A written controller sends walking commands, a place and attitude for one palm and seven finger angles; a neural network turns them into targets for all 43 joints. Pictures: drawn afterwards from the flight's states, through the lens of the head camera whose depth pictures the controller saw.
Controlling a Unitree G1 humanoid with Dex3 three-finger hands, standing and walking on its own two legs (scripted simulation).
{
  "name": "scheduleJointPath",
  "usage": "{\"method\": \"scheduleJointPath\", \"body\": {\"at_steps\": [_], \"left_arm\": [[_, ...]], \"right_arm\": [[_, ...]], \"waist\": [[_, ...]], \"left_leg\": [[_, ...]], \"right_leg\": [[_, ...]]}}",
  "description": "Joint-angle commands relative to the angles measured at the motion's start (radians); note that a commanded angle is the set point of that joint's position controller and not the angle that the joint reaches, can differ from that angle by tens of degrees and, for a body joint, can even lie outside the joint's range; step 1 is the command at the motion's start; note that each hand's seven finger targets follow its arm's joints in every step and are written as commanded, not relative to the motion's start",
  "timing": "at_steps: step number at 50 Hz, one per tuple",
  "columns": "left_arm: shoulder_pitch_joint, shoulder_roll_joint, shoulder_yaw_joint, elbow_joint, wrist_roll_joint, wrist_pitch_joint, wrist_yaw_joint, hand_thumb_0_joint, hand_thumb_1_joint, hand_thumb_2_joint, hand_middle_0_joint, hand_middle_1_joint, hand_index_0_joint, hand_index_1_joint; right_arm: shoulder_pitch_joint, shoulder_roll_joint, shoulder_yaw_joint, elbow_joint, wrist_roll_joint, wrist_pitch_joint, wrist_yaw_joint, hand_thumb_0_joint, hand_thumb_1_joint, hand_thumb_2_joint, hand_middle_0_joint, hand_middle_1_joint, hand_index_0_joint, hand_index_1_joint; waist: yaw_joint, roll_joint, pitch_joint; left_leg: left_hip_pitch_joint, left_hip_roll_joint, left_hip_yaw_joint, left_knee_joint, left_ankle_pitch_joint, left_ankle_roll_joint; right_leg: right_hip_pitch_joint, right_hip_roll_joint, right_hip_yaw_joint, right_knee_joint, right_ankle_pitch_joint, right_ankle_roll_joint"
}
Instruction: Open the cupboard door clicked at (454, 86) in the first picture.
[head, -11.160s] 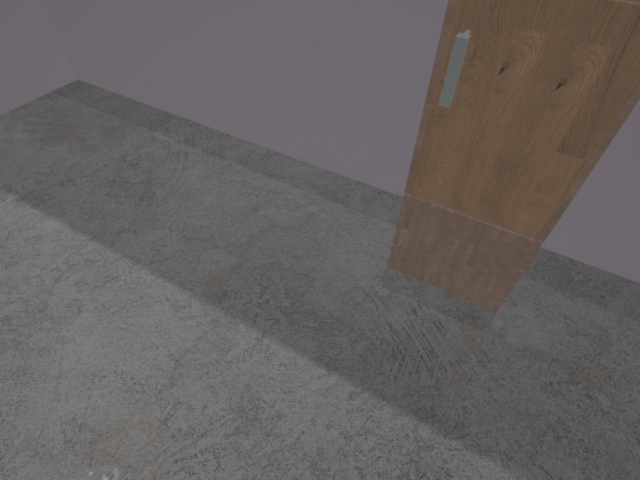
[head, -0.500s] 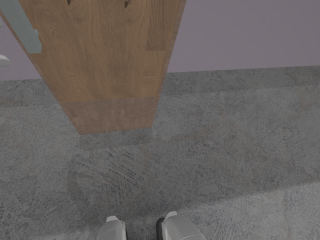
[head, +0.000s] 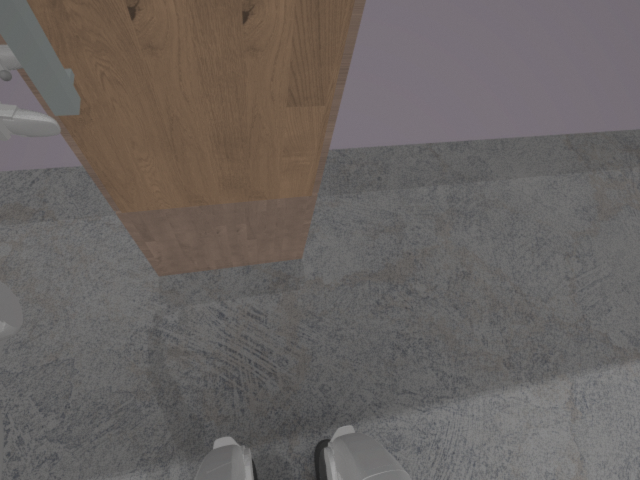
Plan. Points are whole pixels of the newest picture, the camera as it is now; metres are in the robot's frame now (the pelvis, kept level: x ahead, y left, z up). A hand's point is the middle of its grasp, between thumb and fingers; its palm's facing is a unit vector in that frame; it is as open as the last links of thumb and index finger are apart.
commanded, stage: slide the fingers in behind the handle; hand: left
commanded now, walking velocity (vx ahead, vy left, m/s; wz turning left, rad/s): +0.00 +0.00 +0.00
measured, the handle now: (35, 36) +0.60 +0.24 +0.12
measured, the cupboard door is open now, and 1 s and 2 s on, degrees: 0 0 1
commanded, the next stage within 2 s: close the thumb around the handle in 0.98 s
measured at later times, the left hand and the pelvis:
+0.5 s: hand (41, 76) +0.54 +0.23 +0.12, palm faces +0.04 -1.00 +0.00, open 14.0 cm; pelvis +0.01 +0.00 +0.00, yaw +0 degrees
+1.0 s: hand (52, 77) +0.54 +0.22 +0.12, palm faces +0.05 -1.00 -0.01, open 14.0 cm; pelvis +0.00 -0.01 +0.00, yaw +1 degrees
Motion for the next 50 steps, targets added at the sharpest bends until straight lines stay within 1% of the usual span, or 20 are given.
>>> {"method": "scheduleJointPath", "body": {"at_steps": [1, 6, 7, 9, 11, 13, 17, 19, 22, 24, 25, 31, 34, 36, 38, 42, 45, 46, 49, 50], "left_arm": [[-0.447, 0.259, -0.002, -0.213, -0.032, -0.064, 0.0, 0.0, -0.5, 0.3, -0.3, -1.2, -0.3, -1.2], [-0.437, 0.25, 0.004, -0.212, -0.037, -0.059, 0.009, 0.0, -0.5, 0.3, -0.3, -1.2, -0.3, -1.2], [-0.451, 0.249, 0.006, -0.244, -0.038, -0.069, 0.014, 0.0, -0.5, 0.3, -0.3, -1.2, -0.3, -1.2], [-0.459, 0.179, -0.042, -0.249, -0.038, -0.071, 0.019, 0.0, -0.5, 0.3, -0.3, -1.2, -0.3, -1.2], [-0.449, 0.209, -0.008, -0.236, -0.044, -0.069, 0.026, 0.0, -0.5, 0.3, -0.3, -1.2, -0.3, -1.2], [-0.477, 0.186, -0.026, -0.267, -0.042, -0.076, 0.033, 0.0, -0.5, 0.3, -0.3, -1.2, -0.3, -1.2], [-0.409, 0.198, 0.011, -0.26, -0.043, -0.077, 0.051, 0.0, -0.5, 0.3, -0.3, -1.2, -0.3, -1.2], [-0.425, 0.133, -0.043, -0.284, -0.036, -0.076, 0.058, 0.0, -0.5, 0.3, -0.3, -1.2, -0.3, -1.2], [-0.417, 0.143, -0.017, -0.303, -0.044, -0.082, 0.075, 0.0, -0.5, 0.3, -0.3, -1.2, -0.3, -1.2], [-0.426, 0.09, -0.053, -0.273, -0.045, -0.078, 0.082, 0.0, -0.5, 0.3, -0.3, -1.2, -0.3, -1.2], [-0.424, 0.115, -0.035, -0.27, -0.042, -0.079, 0.088, 0.0, -0.5, 0.3, -0.3, -1.2, -0.3, -1.2], [-0.457, 0.037, -0.089, -0.282, -0.037, -0.099, 0.109, 0.0, -0.5, 0.3, -0.3, -1.2, -0.3, -1.2], [-0.451, 0.095, -0.047, -0.222, -0.037, -0.093, 0.108, 0.0, -0.5, 0.3, -0.3, -1.2, -0.3, -1.2], [-0.475, 0.078, -0.077, -0.218, -0.029, -0.089, 0.104, 0.0, -0.5, 0.3, -0.3, -1.2, -0.3, -1.2], [-0.474, 0.105, -0.056, -0.241, -0.022, -0.102, 0.109, 0.0, -0.5, 0.3, -0.3, -1.2, -0.3, -1.2], [-0.466, 0.126, -0.035, -0.233, -0.033, -0.104, 0.104, 0.0, -0.5, 0.3, -0.3, -1.2, -0.3, -1.2], [-0.462, 0.16, -0.029, -0.224, -0.025, -0.095, 0.093, 0.0, -0.5, 0.3, -0.3, -1.2, -0.3, -1.2], [-0.469, 0.128, -0.055, -0.225, -0.027, -0.092, 0.089, 0.0, -0.5, 0.3, -0.3, -1.2, -0.3, -1.2], [-0.446, 0.163, -0.019, -0.239, -0.03, -0.099, 0.088, 0.0, -0.5, 0.3, -0.3, -1.2, -0.3, -1.2], [-0.465, 0.125, -0.055, -0.241, -0.033, -0.097, 0.086, 0.0, -0.5, 0.3, -0.3, -1.2, -0.3, -1.2]], "right_arm": [[0.211, -0.206, -0.074, -0.016, 0.0, 0.001, -0.013, 0.0, -0.9, -0.9, 0.2, 0.3, 0.2, 0.3], [0.215, -0.205, -0.077, -0.014, 0.0, -0.002, -0.014, 0.0, -0.9, -0.9, 0.2, 0.3, 0.2, 0.3], [0.218, -0.205, -0.076, -0.014, -0.003, -0.001, -0.014, 0.0, -0.9, -0.9, 0.2, 0.3, 0.2, 0.3], [0.214, -0.196, -0.079, -0.008, -0.005, -0.003, -0.009, 0.0, -0.9, -0.9, 0.2, 0.3, 0.2, 0.3], [0.219, -0.202, -0.082, -0.005, -0.005, -0.004, -0.008, 0.0, -0.9, -0.9, 0.2, 0.3, 0.2, 0.3], [0.217, -0.197, -0.081, -0.005, -0.007, -0.006, -0.006, 0.0, -0.9, -0.9, 0.2, 0.3, 0.2, 0.3], [0.219, -0.197, -0.083, -0.011, -0.009, -0.004, 0.002, 0.0, -0.9, -0.9, 0.2, 0.3, 0.2, 0.3], [0.208, -0.187, -0.087, -0.014, -0.007, -0.002, 0.004, 0.0, -0.9, -0.9, 0.2, 0.3, 0.2, 0.3], [0.211, -0.19, -0.089, -0.015, -0.01, -0.002, 0.008, 0.0, -0.9, -0.9, 0.2, 0.3, 0.2, 0.3], [0.2, -0.184, -0.089, -0.011, -0.007, -0.004, 0.01, 0.0, -0.9, -0.9, 0.2, 0.3, 0.2, 0.3], [0.205, -0.188, -0.091, -0.01, -0.008, -0.005, 0.009, 0.0, -0.9, -0.9, 0.2, 0.3, 0.2, 0.3], [0.201, -0.183, -0.093, 0.001, -0.01, -0.018, 0.013, 0.0, -0.9, -0.9, 0.2, 0.3, 0.2, 0.3], [0.203, -0.189, -0.09, 0.007, -0.007, -0.02, 0.008, 0.0, -0.9, -0.9, 0.2, 0.3, 0.2, 0.3], [0.198, -0.187, -0.086, 0.004, -0.005, -0.025, 0.006, 0.0, -0.9, -0.9, 0.2, 0.3, 0.2, 0.3], [0.203, -0.187, -0.087, 0.002, -0.008, -0.026, 0.005, 0.0, -0.9, -0.9, 0.2, 0.3, 0.2, 0.3], [0.208, -0.189, -0.085, 0.004, -0.009, -0.03, 0.003, 0.0, -0.9, -0.9, 0.2, 0.3, 0.2, 0.3], [0.2, -0.189, -0.082, -0.002, -0.003, -0.027, 0.0, 0.0, -0.9, -0.9, 0.2, 0.3, 0.2, 0.3], [0.197, -0.188, -0.082, -0.005, -0.003, -0.028, 0.001, 0.0, -0.9, -0.9, 0.2, 0.3, 0.2, 0.3], [0.203, -0.189, -0.085, -0.006, -0.004, -0.027, -0.002, 0.0, -0.9, -0.9, 0.2, 0.3, 0.2, 0.3], [0.2, -0.187, -0.083, -0.003, -0.004, -0.025, -0.001, 0.0, -0.9, -0.9, 0.2, 0.3, 0.2, 0.3]], "waist": [[0.003, 0.192, -0.461], [0.002, 0.18, -0.461], [0.009, 0.211, -0.48], [-0.003, 0.231, -0.481], [0.001, 0.19, -0.478], [0.002, 0.238, -0.504], [0.025, 0.198, -0.502], [0.017, 0.221, -0.498], [0.024, 0.197, -0.507], [0.011, 0.191, -0.467], [0.014, 0.158, -0.46], [0.001, 0.181, -0.473], [0.0, 0.123, -0.447], [-0.007, 0.136, -0.427], [0.007, 0.18, -0.48], [0.002, 0.127, -0.476], [0.009, 0.158, -0.462], [0.0, 0.165, -0.461], [0.017, 0.176, -0.493], [0.002, 0.182, -0.475]], "left_leg": [[0.464, -0.007, -0.063, -0.075, 0.479, 0.001], [0.468, -0.007, -0.062, -0.074, 0.494, 0.002], [0.498, -0.007, -0.07, -0.073, 0.524, -0.001], [0.531, -0.004, -0.074, -0.069, 0.542, -0.007], [0.507, -0.005, -0.07, -0.071, 0.524, -0.003], [0.544, -0.005, -0.076, -0.071, 0.566, -0.008], [0.519, -0.008, -0.07, -0.07, 0.587, -0.006], [0.54, -0.007, -0.071, -0.073, 0.596, -0.01], [0.545, -0.008, -0.072, -0.076, 0.594, -0.008], [0.527, -0.009, -0.065, -0.078, 0.549, -0.006], [0.507, -0.009, -0.067, -0.083, 0.526, -0.004], [0.546, -0.009, -0.073, -0.085, 0.523, -0.01], [0.478, -0.015, -0.063, -0.083, 0.474, 0.001], [0.447, -0.02, -0.06, -0.09, 0.429, 0.003], [0.493, -0.019, -0.064, -0.083, 0.477, -0.001], [0.453, -0.022, -0.055, -0.079, 0.465, 0.007], [0.428, -0.023, -0.047, -0.083, 0.442, 0.006], [0.431, -0.026, -0.044, -0.082, 0.427, 0.008], [0.463, -0.021, -0.051, -0.078, 0.476, 0.004], [0.465, -0.021, -0.051, -0.082, 0.466, 0.003]], "right_leg": [[0.099, 0.028, -0.003, -0.066, 0.336, -0.013], [0.101, 0.026, -0.002, -0.066, 0.347, -0.014], [0.094, 0.027, -0.005, -0.059, 0.355, -0.019], [0.06, 0.028, -0.009, -0.062, 0.347, -0.017], [0.087, 0.029, -0.006, -0.065, 0.352, -0.016], [0.077, 0.027, -0.008, -0.058, 0.367, -0.018], [0.12, 0.029, -0.009, -0.053, 0.401, -0.022], [0.102, 0.027, -0.01, -0.056, 0.395, -0.017], [0.119, 0.03, -0.011, -0.056, 0.397, -0.021], [0.1, 0.029, -0.008, -0.066, 0.376, -0.016], [0.111, 0.028, -0.009, -0.066, 0.366, -0.016], [0.084, 0.026, -0.008, -0.067, 0.347, -0.018], [0.115, 0.025, 0.001, -0.069, 0.351, -0.016], [0.116, 0.021, 0.004, -0.072, 0.329, -0.015], [0.115, 0.02, 0.005, -0.061, 0.349, -0.019], [0.157, 0.022, 0.01, -0.066, 0.375, -0.015], [0.162, 0.018, 0.014, -0.065, 0.372, -0.014], [0.152, 0.019, 0.016, -0.071, 0.358, -0.012], [0.156, 0.02, 0.012, -0.064, 0.383, -0.016], [0.139, 0.02, 0.01, -0.066, 0.37, -0.014]]}}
